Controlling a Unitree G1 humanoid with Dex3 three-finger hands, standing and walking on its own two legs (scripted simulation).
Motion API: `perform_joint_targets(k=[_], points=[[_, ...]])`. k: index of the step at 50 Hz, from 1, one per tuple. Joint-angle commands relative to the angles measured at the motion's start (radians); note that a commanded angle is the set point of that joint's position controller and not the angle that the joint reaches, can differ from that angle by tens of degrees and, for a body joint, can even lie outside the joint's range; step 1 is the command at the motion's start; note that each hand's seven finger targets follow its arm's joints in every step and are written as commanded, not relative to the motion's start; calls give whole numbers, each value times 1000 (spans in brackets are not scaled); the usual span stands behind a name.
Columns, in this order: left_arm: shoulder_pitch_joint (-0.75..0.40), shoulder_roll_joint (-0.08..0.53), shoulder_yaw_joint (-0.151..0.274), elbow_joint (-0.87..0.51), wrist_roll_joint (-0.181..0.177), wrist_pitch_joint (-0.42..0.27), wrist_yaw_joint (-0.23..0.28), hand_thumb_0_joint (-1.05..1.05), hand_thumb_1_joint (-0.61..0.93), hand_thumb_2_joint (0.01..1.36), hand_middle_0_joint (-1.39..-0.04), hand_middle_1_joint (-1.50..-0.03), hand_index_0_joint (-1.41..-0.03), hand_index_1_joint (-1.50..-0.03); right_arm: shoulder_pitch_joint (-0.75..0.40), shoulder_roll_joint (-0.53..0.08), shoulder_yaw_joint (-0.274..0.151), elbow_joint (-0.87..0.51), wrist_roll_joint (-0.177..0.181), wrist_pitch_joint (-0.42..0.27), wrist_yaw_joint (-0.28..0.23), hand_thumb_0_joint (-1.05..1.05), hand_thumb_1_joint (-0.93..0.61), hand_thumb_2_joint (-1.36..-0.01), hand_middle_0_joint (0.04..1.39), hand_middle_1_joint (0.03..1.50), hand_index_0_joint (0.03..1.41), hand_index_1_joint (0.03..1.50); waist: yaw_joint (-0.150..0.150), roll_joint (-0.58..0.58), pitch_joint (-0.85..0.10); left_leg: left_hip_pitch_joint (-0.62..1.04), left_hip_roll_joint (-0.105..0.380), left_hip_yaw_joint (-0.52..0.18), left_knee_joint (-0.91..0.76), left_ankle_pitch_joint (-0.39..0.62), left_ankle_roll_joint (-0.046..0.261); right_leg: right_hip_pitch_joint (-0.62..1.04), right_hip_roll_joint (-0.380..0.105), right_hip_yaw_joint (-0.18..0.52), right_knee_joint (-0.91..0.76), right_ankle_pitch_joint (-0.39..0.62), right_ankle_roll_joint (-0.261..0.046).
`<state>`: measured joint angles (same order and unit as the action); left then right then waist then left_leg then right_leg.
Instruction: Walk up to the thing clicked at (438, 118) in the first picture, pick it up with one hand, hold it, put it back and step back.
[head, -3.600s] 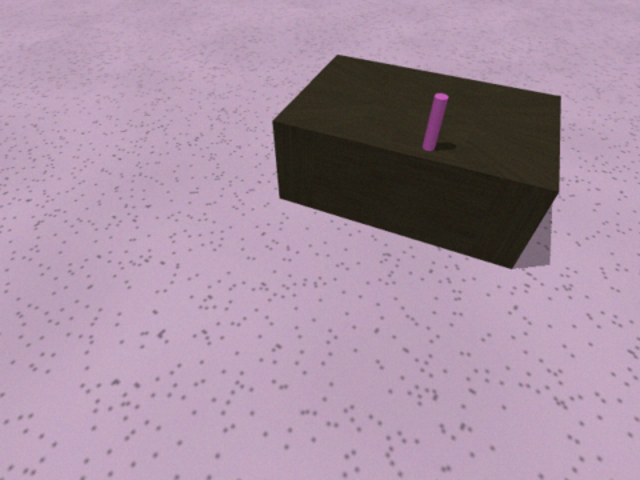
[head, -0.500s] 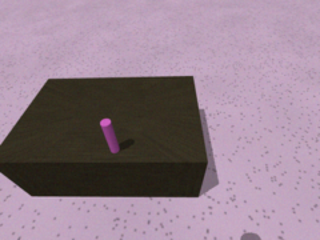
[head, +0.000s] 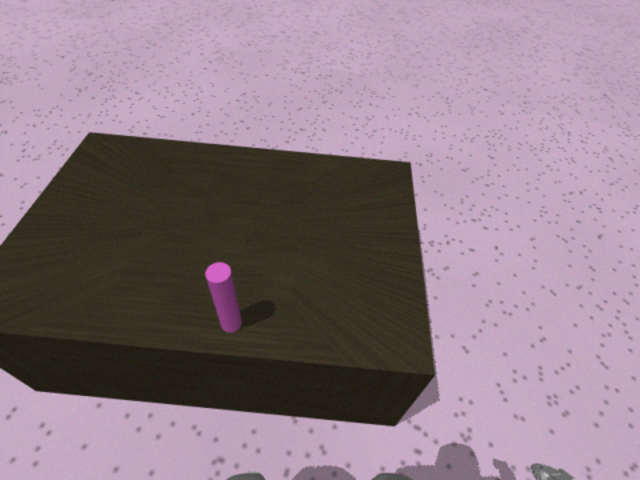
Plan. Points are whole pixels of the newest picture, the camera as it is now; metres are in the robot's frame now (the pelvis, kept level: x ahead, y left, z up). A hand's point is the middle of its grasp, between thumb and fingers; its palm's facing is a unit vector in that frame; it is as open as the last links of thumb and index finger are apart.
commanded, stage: walk up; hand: left
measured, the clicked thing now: (225, 300) +0.48 +0.21 -0.24
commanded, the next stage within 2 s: stand in 1.44 s
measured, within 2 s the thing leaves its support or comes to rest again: neither
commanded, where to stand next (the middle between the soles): +0.10 +0.00 m, yaw -1 degrees
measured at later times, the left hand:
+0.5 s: hand (140, 478) +0.15 +0.24 -0.14, palm faces -0.06 -0.93 -0.35, open 7.4 cm
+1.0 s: hand out of the picture +0.13 +0.25 -0.13, palm faces -0.03 -0.94 -0.33, open 7.4 cm
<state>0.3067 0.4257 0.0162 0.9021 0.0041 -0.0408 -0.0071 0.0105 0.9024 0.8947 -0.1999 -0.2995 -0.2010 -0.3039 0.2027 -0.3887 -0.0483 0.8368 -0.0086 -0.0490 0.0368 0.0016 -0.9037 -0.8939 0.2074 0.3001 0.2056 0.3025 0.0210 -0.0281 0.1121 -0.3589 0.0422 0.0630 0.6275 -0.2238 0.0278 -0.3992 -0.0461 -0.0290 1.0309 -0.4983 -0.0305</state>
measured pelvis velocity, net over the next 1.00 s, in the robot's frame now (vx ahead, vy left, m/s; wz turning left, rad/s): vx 0.05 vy -0.01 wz -0.01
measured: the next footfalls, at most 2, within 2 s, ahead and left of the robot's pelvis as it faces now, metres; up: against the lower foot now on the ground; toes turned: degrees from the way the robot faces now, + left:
right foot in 0.16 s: +0.12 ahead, -0.15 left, +0.00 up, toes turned -3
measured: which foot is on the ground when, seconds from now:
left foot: down 0.00-1.00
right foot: up 0.00-0.14, down 0.16-1.00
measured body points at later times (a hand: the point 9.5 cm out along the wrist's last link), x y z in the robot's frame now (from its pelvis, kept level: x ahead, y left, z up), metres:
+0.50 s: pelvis +0.04 -0.01 +0.01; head +0.06 -0.01 +0.46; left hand +0.15 +0.29 -0.11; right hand +0.10 -0.30 -0.13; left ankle +0.07 +0.11 -0.72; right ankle +0.08 -0.14 -0.72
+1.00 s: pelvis +0.05 -0.01 +0.02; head +0.06 -0.01 +0.47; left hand +0.13 +0.29 -0.11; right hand +0.14 -0.31 -0.11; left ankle +0.07 +0.11 -0.72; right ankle +0.08 -0.14 -0.72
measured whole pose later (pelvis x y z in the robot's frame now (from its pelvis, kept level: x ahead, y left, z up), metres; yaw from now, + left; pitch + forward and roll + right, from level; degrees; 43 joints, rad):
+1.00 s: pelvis +0.05 -0.01 +0.02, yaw -1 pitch -2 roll +0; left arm 0.07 0.35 0.00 1.19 0.01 -0.02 -0.02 0.01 0.90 0.89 -0.20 -0.30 -0.20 -0.30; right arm 0.05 -0.36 -0.01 1.17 -0.01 0.00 0.02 0.00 -0.90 -0.89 0.21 0.30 0.20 0.30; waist 0.01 0.00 0.05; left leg -0.15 0.03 0.06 0.34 -0.16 0.00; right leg -0.15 -0.04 -0.04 0.33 -0.14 0.03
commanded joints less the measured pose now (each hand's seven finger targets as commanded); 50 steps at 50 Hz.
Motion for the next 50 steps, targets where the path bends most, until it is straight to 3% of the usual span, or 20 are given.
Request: perform_joint_targets(k=[1, 3, 5, 6, 7, 8, 9, 10, 11, 13, 14, 15, 17, 18, 21, 26, 44, 50], points=[[117, 167, 63, -12, -3, -13, 14, 0, 900, 900, -200, -300, -200, -300, 6, -263, -63, -49, 0, -6, -30, 0, -900, -900, 200, 300, 200, 300, -7, 209, -112, 92, 213, -205, -223, 223, 194, -20, -33, 16, -140, 86, 13], [79, 148, 64, -5, -1, -11, 18, 0, 900, 900, -200, -300, -200, -300, -14, -256, -52, -47, -3, -1, -31, 0, -900, -900, 200, 300, 200, 300, -11, 212, -125, 38, 221, -191, -182, 282, 187, 57, -16, -4, -232, 126, 16], [80, 143, 68, 14, 0, -11, 26, 0, 900, 900, -200, -300, -200, -300, -53, -249, -45, -45, 5, 9, -31, 0, -900, -900, 200, 300, 200, 300, 10, 191, -151, 8, 216, -171, -109, 275, 172, 144, 12, -24, -336, 220, 12], [85, 151, 71, 23, 4, -15, 29, 0, 900, 900, -200, -300, -200, -300, -75, -237, -38, -47, 12, 16, -30, 0, -900, -900, 200, 300, 200, 300, 25, 169, -170, -17, 195, -156, -60, 220, 144, 208, 18, -19, -429, 295, 6], [43, 173, 77, 22, 12, -21, 31, 0, 900, 900, -200, -300, -200, -300, -75, -192, -22, -41, 20, 22, -29, 0, -900, -900, 200, 300, 200, 300, 25, 118, -157, -86, 165, -155, -41, 106, 88, 253, 3, 26, -467, 333, -11], [5, 207, 81, 8, 21, -27, 33, 0, 900, 900, -200, -300, -200, -300, -66, -154, -9, -36, 26, 26, -29, 0, -900, -900, 200, 300, 200, 300, 11, -3, -140, -113, 112, -109, 27, -16, 41, 224, -104, 180, -562, 332, -45], [-84, 262, 80, -15, 18, -35, 31, 0, 900, 900, -200, -300, -200, -300, -33, -130, -4, -16, 27, 34, -30, 0, -900, -900, 200, 300, 200, 300, -38, -101, -114, -62, 15, -58, 97, -188, -9, 85, -275, 413, -678, 256, -123], [-148, 274, 75, -15, 10, -29, 27, 0, 900, 900, -200, -300, -200, -300, -36, -183, -23, 24, 24, 45, -38, 0, -900, -900, 200, 300, 200, 300, -36, -104, -89, 64, 3, -55, 154, -319, 0, -53, -304, 405, -670, 233, -189], [-180, 243, 63, -14, 10, -25, 25, 0, 900, 900, -200, -300, -200, -300, -30, -189, -24, 47, 24, 46, -36, 0, -900, -900, 200, 300, 200, 300, -53, -85, -80, 108, 8, -63, 111, -282, 5, -79, -252, 337, -654, 204, -160], [-202, 213, 49, 12, 9, -19, 27, 0, 900, 900, -200, -300, -200, -300, -37, -193, -21, 84, 26, 37, -30, 0, -900, -900, 200, 300, 200, 300, -54, -80, -102, 137, 44, -83, -47, -69, 14, -17, -156, 196, -594, 245, -61], [-192, 194, 44, 26, 6, -17, 25, 0, 900, 900, -200, -300, -200, -300, -50, -204, -22, 96, 21, 32, -29, 0, -900, -900, 200, 300, 200, 300, -42, -76, -131, 141, 73, -130, -93, -31, 24, 20, -122, 163, -568, 273, -33], [-192, 189, 41, 38, 4, -14, 22, 0, 900, 900, -200, -300, -200, -300, -78, -218, -20, 100, 15, 28, -26, 0, -900, -900, 200, 300, 200, 300, -27, -64, -141, 113, 92, -165, -127, -57, 32, 52, -94, 143, -564, 242, -20], [-196, 177, 37, 60, 1, -14, 20, 0, 900, 900, -200, -300, -200, -300, -110, -205, -5, 129, 17, 26, -21, 0, -900, -900, 200, 300, 200, 300, -12, -52, -137, 88, 84, -150, -152, -73, 27, 120, -96, 147, -609, 202, -15], [-224, 176, 36, 67, 2, -13, 20, 0, 900, 900, -200, -300, -200, -300, -110, -195, -2, 146, 14, 25, -22, 0, -900, -900, 200, 300, 200, 300, -23, -50, -145, 102, 78, -137, -169, -45, 20, 138, -104, 150, -605, 241, -20], [-231, 164, 30, 104, -10, -9, 19, 0, 900, 900, -200, -300, -200, -300, -142, -196, 8, 186, 13, 20, -24, 0, -900, -900, 200, 300, 200, 300, -4, 22, -142, 112, 95, -153, -228, 17, 17, 180, -87, 118, -605, 316, -10], [-270, 150, 25, 144, -13, -3, 16, 0, 900, 900, -200, -300, -200, -300, -162, -190, 12, 234, 10, 17, -27, 0, -900, -900, 200, 300, 200, 300, -4, 34, -166, 150, 102, -144, -283, 77, 10, 252, -87, 102, -651, 381, -2], [-312, 139, 24, 214, 5, 3, 10, 0, 900, 900, -200, -300, -200, -300, -206, -188, 2, 278, 4, 27, -28, 0, -900, -900, 200, 300, 200, 300, -23, 32, -144, 231, 100, -123, -361, 40, -6, 243, -97, 91, -773, 355, 20], [-308, 136, 27, 217, 5, 1, 10, 0, 900, 900, -200, -300, -200, -300, -195, -183, -1, 280, 5, 28, -30, 0, -900, -900, 200, 300, 200, 300, -28, 20, -166, 255, 99, -115, -352, 107, -9, 266, -99, 88, -774, 409, 23]])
